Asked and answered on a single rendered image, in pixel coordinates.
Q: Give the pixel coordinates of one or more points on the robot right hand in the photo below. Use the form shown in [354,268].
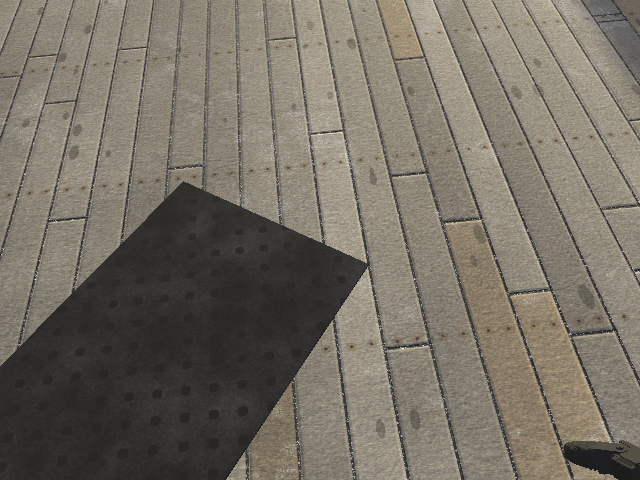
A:
[620,460]

